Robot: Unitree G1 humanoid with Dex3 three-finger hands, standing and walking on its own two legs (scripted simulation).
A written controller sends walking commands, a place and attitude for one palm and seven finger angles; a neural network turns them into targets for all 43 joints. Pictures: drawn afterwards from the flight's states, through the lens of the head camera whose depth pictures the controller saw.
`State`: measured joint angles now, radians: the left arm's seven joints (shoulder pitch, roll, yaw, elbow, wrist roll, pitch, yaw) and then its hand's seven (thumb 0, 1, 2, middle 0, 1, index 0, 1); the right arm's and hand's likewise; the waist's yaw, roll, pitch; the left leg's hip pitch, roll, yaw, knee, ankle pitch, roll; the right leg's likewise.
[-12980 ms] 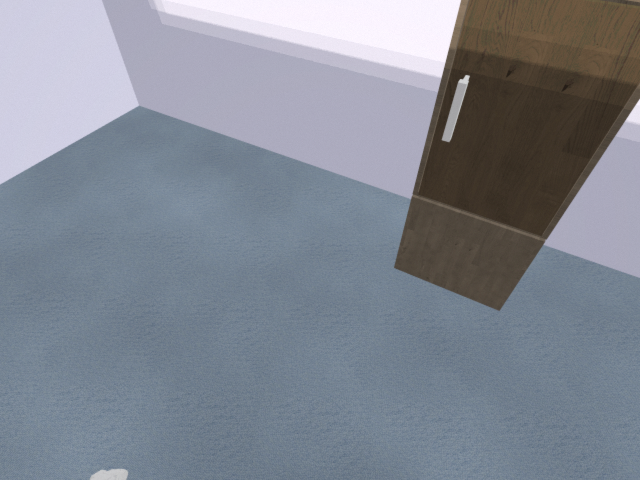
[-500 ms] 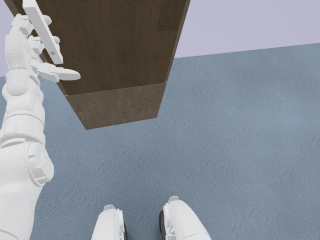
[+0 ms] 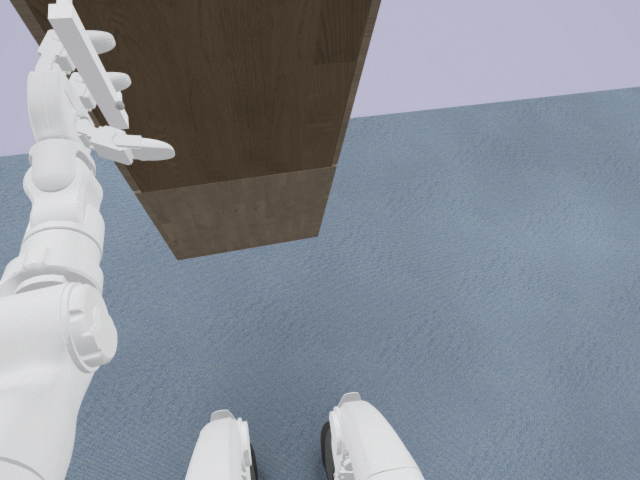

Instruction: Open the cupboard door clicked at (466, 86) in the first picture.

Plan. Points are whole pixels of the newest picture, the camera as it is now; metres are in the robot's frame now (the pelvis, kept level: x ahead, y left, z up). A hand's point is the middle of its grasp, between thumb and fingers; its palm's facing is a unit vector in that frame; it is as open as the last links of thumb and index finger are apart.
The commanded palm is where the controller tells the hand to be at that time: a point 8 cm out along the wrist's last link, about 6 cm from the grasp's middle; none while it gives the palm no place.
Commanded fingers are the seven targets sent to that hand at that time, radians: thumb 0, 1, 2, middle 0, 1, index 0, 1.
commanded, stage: slide the fingers in behind the handle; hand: left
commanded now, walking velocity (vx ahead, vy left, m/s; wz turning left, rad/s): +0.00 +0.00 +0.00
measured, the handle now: (94, 64) +0.60 +0.21 +0.07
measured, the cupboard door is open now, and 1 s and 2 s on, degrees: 0 0 38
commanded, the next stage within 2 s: close the thumb around the handle in 0.06 s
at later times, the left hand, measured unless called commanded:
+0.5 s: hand (119, 105) +0.55 +0.18 +0.07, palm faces +0.11 -0.99 -0.02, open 10.8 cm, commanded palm +0.52 +0.21 +0.06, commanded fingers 0.00 0.51 0.73 -0.37 -1.31 -0.37 -1.31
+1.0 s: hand (119, 103) +0.55 +0.18 +0.07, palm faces +0.11 -0.99 -0.01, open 5.7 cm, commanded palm +0.52 +0.21 +0.06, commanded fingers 0.00 0.90 0.90 -0.40 -1.35 -0.40 -1.35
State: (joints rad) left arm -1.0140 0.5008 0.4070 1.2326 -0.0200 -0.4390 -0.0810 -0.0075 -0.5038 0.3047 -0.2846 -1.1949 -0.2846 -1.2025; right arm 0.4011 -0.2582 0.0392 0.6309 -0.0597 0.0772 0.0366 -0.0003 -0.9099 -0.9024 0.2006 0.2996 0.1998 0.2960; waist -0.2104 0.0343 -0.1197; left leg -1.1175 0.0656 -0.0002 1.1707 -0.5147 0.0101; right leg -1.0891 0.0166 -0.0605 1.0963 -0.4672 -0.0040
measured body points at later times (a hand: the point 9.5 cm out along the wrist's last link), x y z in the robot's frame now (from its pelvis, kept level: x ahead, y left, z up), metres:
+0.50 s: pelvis +0.00 +0.00 +0.00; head +0.16 +0.02 +0.42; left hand +0.53 +0.23 +0.07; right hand -0.01 -0.26 -0.11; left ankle +0.01 +0.11 -0.64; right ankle +0.02 -0.12 -0.64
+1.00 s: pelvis +0.00 +0.00 +0.00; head +0.16 +0.03 +0.42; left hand +0.54 +0.23 +0.07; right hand -0.02 -0.26 -0.11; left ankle +0.01 +0.11 -0.64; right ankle +0.02 -0.12 -0.64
